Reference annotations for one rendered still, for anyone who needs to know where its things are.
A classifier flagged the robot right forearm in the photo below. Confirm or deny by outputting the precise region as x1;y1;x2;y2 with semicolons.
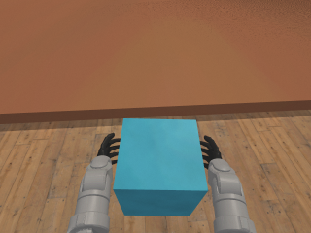
208;158;257;233

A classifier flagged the left robot hand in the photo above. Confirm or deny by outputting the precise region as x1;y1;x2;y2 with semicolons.
97;133;121;165

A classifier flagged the carton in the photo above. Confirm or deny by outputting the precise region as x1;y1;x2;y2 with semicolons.
113;118;208;216

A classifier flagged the robot left forearm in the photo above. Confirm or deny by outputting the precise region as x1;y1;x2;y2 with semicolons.
66;155;113;233

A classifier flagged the right robot hand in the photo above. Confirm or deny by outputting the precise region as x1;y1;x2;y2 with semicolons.
199;135;222;169

